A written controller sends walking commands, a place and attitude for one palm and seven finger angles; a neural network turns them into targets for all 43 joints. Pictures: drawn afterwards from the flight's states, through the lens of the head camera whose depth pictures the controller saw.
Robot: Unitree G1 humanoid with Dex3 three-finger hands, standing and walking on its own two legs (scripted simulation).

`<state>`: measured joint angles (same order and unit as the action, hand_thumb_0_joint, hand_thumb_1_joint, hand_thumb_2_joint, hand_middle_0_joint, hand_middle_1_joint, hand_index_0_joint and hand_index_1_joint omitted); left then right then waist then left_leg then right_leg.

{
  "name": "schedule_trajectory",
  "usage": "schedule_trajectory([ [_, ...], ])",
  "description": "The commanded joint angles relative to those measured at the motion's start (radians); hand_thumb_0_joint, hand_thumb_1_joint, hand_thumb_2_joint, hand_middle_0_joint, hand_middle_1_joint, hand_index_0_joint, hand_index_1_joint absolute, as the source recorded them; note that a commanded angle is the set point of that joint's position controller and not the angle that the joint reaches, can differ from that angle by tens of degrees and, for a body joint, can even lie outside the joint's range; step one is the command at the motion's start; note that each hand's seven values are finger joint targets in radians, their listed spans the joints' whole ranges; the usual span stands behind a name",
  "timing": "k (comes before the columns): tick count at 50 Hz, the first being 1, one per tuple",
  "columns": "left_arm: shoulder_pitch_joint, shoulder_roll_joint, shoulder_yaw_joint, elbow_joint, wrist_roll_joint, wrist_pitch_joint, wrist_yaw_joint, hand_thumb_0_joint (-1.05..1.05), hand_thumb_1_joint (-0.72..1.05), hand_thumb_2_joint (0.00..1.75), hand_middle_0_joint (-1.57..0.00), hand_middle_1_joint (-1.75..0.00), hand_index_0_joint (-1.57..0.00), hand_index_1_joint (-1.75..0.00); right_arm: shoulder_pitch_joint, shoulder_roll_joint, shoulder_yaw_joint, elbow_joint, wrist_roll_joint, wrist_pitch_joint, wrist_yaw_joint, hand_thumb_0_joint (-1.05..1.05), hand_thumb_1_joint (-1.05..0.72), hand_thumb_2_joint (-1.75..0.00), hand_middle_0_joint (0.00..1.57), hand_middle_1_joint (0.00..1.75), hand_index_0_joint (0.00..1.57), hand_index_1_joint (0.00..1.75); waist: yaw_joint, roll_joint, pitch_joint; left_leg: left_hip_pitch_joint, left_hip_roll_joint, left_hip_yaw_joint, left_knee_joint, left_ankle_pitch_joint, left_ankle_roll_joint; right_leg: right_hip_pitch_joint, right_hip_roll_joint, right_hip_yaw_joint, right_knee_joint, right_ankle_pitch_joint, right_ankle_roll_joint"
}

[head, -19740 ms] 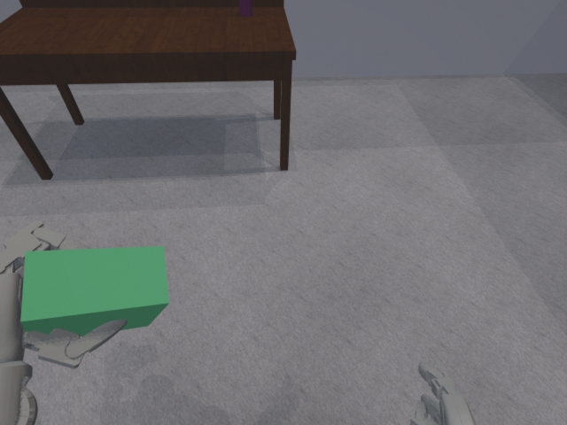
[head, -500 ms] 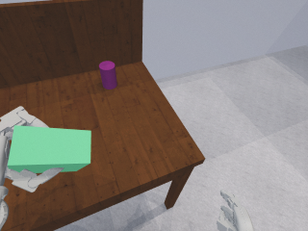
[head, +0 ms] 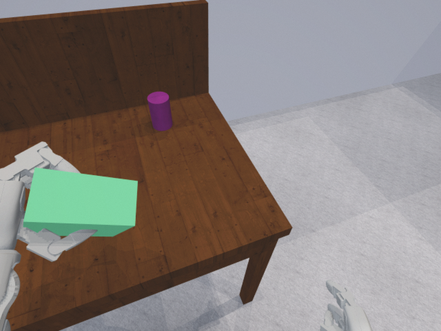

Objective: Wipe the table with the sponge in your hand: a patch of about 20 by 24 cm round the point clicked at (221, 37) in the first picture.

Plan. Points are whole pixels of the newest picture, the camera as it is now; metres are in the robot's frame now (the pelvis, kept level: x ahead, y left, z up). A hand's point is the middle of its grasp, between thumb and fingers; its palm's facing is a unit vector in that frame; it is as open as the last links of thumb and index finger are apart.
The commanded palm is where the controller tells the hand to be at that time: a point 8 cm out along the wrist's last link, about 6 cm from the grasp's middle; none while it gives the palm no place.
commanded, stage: turn the palm down, sponge in hand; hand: left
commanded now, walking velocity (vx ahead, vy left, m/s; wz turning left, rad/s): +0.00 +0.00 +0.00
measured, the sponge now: (95, 209) +0.24 +0.21 +0.14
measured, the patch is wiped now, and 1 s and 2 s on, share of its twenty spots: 0.00 0.00 0.00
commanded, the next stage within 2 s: none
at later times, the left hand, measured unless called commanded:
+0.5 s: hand (63, 222) +0.22 +0.26 +0.13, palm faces +0.33 -0.60 -0.73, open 10.0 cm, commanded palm +0.17 +0.27 +0.17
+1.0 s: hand (77, 237) +0.21 +0.24 +0.11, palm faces +0.19 -0.39 -0.90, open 10.0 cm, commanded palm +0.18 +0.26 +0.16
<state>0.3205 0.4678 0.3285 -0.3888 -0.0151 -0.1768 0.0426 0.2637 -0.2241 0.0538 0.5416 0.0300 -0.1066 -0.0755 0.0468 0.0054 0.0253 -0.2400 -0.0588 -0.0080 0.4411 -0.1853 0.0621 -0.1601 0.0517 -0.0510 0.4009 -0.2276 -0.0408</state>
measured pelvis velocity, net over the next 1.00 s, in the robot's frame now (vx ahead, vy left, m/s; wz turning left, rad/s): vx -0.01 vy -0.03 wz -0.01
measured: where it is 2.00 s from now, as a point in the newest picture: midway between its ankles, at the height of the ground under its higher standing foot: outside the picture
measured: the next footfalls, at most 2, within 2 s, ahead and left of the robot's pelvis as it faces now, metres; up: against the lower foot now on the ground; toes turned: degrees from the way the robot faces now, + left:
none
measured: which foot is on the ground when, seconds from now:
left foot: down 0.00-1.00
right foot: down 0.00-1.00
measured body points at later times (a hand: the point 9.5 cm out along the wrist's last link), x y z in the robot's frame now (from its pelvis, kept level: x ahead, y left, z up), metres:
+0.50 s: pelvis -0.02 -0.05 -0.02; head -0.01 -0.07 +0.43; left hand +0.20 +0.29 +0.17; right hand +0.18 -0.28 -0.11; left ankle +0.03 +0.07 -0.74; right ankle -0.01 -0.09 -0.74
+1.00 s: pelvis -0.01 -0.03 -0.02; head -0.01 -0.06 +0.43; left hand +0.20 +0.26 +0.16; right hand +0.20 -0.28 -0.11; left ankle +0.03 +0.07 -0.74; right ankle -0.01 -0.09 -0.74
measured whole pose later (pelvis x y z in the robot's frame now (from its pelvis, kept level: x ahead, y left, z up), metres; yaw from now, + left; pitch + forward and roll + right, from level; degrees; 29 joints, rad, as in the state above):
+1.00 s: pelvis -0.01 -0.03 -0.02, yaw +0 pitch +2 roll +0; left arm 0.39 0.59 0.20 -0.38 0.43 0.14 0.08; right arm 0.16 -0.28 0.00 0.56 0.04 0.03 -0.12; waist 0.07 0.07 -0.05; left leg -0.42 -0.03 -0.01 0.69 -0.30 0.02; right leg -0.35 0.08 -0.07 0.67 -0.36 -0.09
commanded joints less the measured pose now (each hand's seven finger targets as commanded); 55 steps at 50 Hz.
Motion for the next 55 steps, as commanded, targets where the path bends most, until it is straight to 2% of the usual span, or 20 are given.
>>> schedule_trajectory([
  [1, -0.248, 0.195, 0.21, -0.044, -0.029, 0.08, -0.041, 0.0, 0.1, 1.3, -1.2, -1.6, -1.2, -1.6, -0.132, -0.198, -0.111, -0.071, -0.04, -0.056, 0.044, 0.0, -0.9, -0.9, 0.2, 0.3, 0.2, 0.3, 0.015, 0.069, -0.211, 0.18, 0.086, -0.051, -0.016, 0.256, -0.104, -0.119, 0.002, -0.032, 0.036, 0.097, -0.011],
  [3, -0.019, 0.165, 0.193, 0.013, -0.071, 0.17, -0.096, 0.0, 0.1, 1.3, -1.2, -1.6, -1.2, -1.6, -0.186, -0.187, -0.092, -0.082, -0.015, -0.034, 0.053, 0.0, -0.9, -0.9, 0.2, 0.3, 0.2, 0.3, 0.034, 0.059, -0.184, 0.152, 0.069, -0.014, -0.001, 0.233, -0.085, -0.086, 0.001, -0.031, 0.016, 0.126, -0.008],
  [5, 0.005, 0.186, 0.163, -0.088, -0.046, 0.182, -0.122, 0.0, 0.1, 1.3, -1.2, -1.6, -1.2, -1.6, -0.218, -0.187, -0.084, -0.106, -0.015, -0.021, 0.056, 0.0, -0.9, -0.9, 0.2, 0.3, 0.2, 0.3, 0.035, 0.005, -0.14, 0.091, 0.062, -0.008, 0.007, 0.2, -0.054, -0.095, -0.012, -0.032, 0.013, 0.139, 0.002],
  [9, -0.031, 0.248, 0.21, -0.208, -0.013, 0.07, -0.082, 0.0, 0.1, 1.3, -1.2, -1.6, -1.2, -1.6, -0.242, -0.168, -0.086, -0.119, -0.032, -0.006, 0.046, 0.0, -0.9, -0.9, 0.2, 0.3, 0.2, 0.3, 0.014, 0.011, -0.151, 0.045, 0.044, -0.002, 0.057, 0.069, -0.032, -0.154, -0.01, 0.0, 0.036, 0.037, 0.012],
  [13, -0.171, 0.418, 0.352, -0.186, 0.032, -0.038, 0.024, 0.0, 0.1, 1.3, -1.2, -1.6, -1.2, -1.6, -0.215, -0.17, -0.102, -0.077, -0.044, -0.008, 0.03, 0.0, -0.9, -0.9, 0.2, 0.3, 0.2, 0.3, -0.006, 0.077, -0.176, -0.013, 0.028, 0.002, 0.137, -0.044, -0.026, -0.22, -0.02, 0.066, 0.06, -0.079, 0.018],
  [14, -0.224, 0.348, 0.281, -0.173, 0.05, -0.042, 0.039, 0.0, 0.1, 1.3, -1.2, -1.6, -1.2, -1.6, -0.222, -0.149, -0.099, -0.077, -0.048, -0.008, 0.029, 0.0, -0.9, -0.9, 0.2, 0.3, 0.2, 0.3, -0.014, 0.11, -0.211, -0.025, 0.021, 0.003, 0.155, -0.047, -0.025, -0.206, -0.037, 0.064, 0.072, -0.081, 0.021],
  [21, -0.287, 0.346, 0.109, 0.006, 0.155, 0.14, -0.007, 0.0, 0.1, 1.3, -1.2, -1.6, -1.2, -1.6, -0.239, -0.159, -0.082, -0.087, -0.017, 0.019, -0.02, 0.0, -0.9, -0.9, 0.2, 0.3, 0.2, 0.3, -0.022, 0.071, -0.141, -0.131, 0.018, -0.005, 0.209, -0.101, -0.025, -0.185, -0.112, 0.209, 0.013, -0.188, 0.034],
  [23, -0.26, 0.396, 0.135, -0.02, 0.181, 0.169, -0.026, 0.0, 0.1, 1.3, -1.2, -1.6, -1.2, -1.6, -0.248, -0.157, -0.078, -0.1, -0.002, 0.027, -0.025, 0.0, -0.9, -0.9, 0.2, 0.3, 0.2, 0.3, -0.007, 0.072, -0.138, -0.119, 0.02, -0.01, 0.221, -0.079, -0.028, -0.174, -0.112, 0.244, 0.009, -0.172, 0.025],
  [28, -0.073, 0.467, 0.269, -0.105, 0.199, 0.13, -0.025, 0.0, 0.1, 1.3, -1.2, -1.6, -1.2, -1.6, -0.215, -0.149, -0.088, -0.119, -0.014, 0.037, -0.022, 0.0, -0.9, -0.9, 0.2, 0.3, 0.2, 0.3, 0.032, -0.008, -0.213, -0.122, 0.031, -0.023, 0.234, 0.032, -0.033, -0.096, -0.112, 0.228, 0.081, 0.122, 0.048],
  [29, -0.077, 0.397, 0.222, -0.136, 0.191, 0.122, -0.025, 0.0, 0.1, 1.3, -1.2, -1.6, -1.2, -1.6, -0.223, -0.137, -0.082, -0.131, -0.017, 0.041, -0.016, 0.0, -0.9, -0.9, 0.2, 0.3, 0.2, 0.3, 0.024, -0.022, -0.225, -0.136, 0.032, -0.023, 0.234, 0.044, -0.032, -0.081, -0.12, 0.204, 0.104, 0.185, 0.058],
  [33, 0.007, 0.452, 0.294, -0.09, 0.212, 0.171, 0.02, 0.0, 0.1, 1.3, -1.2, -1.6, -1.2, -1.6, -0.184, -0.16, -0.101, -0.125, -0.006, 0.064, -0.012, 0.0, -0.9, -0.9, 0.2, 0.3, 0.2, 0.3, 0.041, 0.034, -0.187, -0.138, 0.036, -0.007, 0.232, 0.065, -0.033, -0.143, -0.094, 0.176, 0.124, 0.215, 0.045],
  [34, -0.021, 0.37, 0.218, -0.126, 0.213, 0.186, 0.022, 0.0, 0.1, 1.3, -1.2, -1.6, -1.2, -1.6, -0.196, -0.152, -0.097, -0.145, -0.006, 0.068, -0.011, 0.0, -0.9, -0.9, 0.2, 0.3, 0.2, 0.3, 0.028, 0.041, -0.207, -0.131, 0.038, -0.002, 0.228, 0.069, -0.03, -0.14, -0.1, 0.146, 0.135, 0.214, 0.048],
  [38, -0.006, 0.39, 0.182, -0.105, 0.281, 0.259, 0.031, 0.0, 0.1, 1.3, -1.2, -1.6, -1.2, -1.6, -0.204, -0.164, -0.098, -0.15, 0.008, 0.079, -0.026, 0.0, -0.9, -0.9, 0.2, 0.3, 0.2, 0.3, 0.023, 0.024, -0.183, -0.132, 0.037, -0.005, 0.233, 0.046, -0.024, -0.185, -0.085, 0.159, 0.117, 0.134, 0.039],
  [39, -0.043, 0.334, 0.112, -0.143, 0.294, 0.262, 0.025, 0.0, 0.1, 1.3, -1.2, -1.6, -1.2, -1.6, -0.212, -0.159, -0.093, -0.166, 0.008, 0.079, -0.029, 0.0, -0.9, -0.9, 0.2, 0.3, 0.2, 0.3, 0.01, 0.014, -0.212, -0.123, 0.038, -0.006, 0.229, 0.05, -0.019, -0.175, -0.09, 0.137, 0.122, 0.135, 0.043],
  [46, -0.082, 0.377, 0.069, -0.195, 0.448, 0.264, 0.076, 0.0, 0.1, 1.3, -1.2, -1.6, -1.2, -1.6, -0.23, -0.15, -0.087, -0.158, 0.005, 0.075, -0.057, 0.0, -0.9, -0.9, 0.2, 0.3, 0.2, 0.3, 0.008, 0.027, -0.23, -0.076, 0.034, -0.022, 0.205, 0.031, -0.008, -0.2, -0.069, 0.127, 0.107, 0.049, 0.031],
  [48, -0.106, 0.439, 0.118, -0.196, 0.493, 0.288, 0.105, 0.0, 0.1, 1.3, -1.2, -1.6, -1.2, -1.6, -0.268, -0.15, -0.082, -0.143, 0.008, 0.08, -0.055, 0.0, -0.9, -0.9, 0.2, 0.3, 0.2, 0.3, 0.028, 0.113, -0.216, -0.057, 0.034, -0.034, 0.189, 0.03, -0.015, -0.21, -0.056, 0.143, 0.102, 0.027, 0.009],
  [49, -0.132, 0.361, 0.051, -0.212, 0.496, 0.3, 0.11, 0.0, 0.1, 1.3, -1.2, -1.6, -1.2, -1.6, -0.277, -0.134, -0.074, -0.157, 0.008, 0.082, -0.052, 0.0, -0.9, -0.9, 0.2, 0.3, 0.2, 0.3, 0.018, 0.111, -0.243, -0.05, 0.038, -0.03, 0.18, 0.036, -0.015, -0.187, -0.063, 0.109, 0.11, 0.035, 0.013],
  [53, -0.11, 0.397, 0.063, -0.104, 0.539, 0.407, 0.108, 0.0, 0.1, 1.3, -1.2, -1.6, -1.2, -1.6, -0.321, -0.146, -0.063, -0.135, 0.021, 0.11, -0.051, 0.0, -0.9, -0.9, 0.2, 0.3, 0.2, 0.3, 0.041, 0.11, -0.168, -0.057, 0.045, -0.047, 0.125, 0.007, -0.027, -0.19, -0.047, 0.117, 0.08, -0.017, -0.002],
  [54, -0.138, 0.313, -0.02, -0.134, 0.534, 0.428, 0.09, 0.0, 0.1, 1.3, -1.2, -1.6, -1.2, -1.6, -0.332, -0.135, -0.056, -0.157, 0.024, 0.114, -0.049, 0.0, -0.9, -0.9, 0.2, 0.3, 0.2, 0.3, 0.031, 0.09, -0.189, -0.047, 0.049, -0.041, 0.116, 0.015, -0.024, -0.162, -0.057, 0.092, 0.079, -0.001, 0.005],
  [55, -0.139, 0.364, 0.005, -0.123, 0.551, 0.447, 0.082, 0.0, 0.1, 1.3, -1.2, -1.6, -1.2, -1.6, -0.327, -0.147, -0.057, -0.15, 0.024, 0.118, -0.05, 0.0, -0.9, -0.9, 0.2, 0.3, 0.2, 0.3, 0.038, 0.061, -0.197, -0.044, 0.05, -0.049, 0.107, 0.024, -0.024, -0.154, -0.052, 0.098, 0.074, 0.002, 0.004],
])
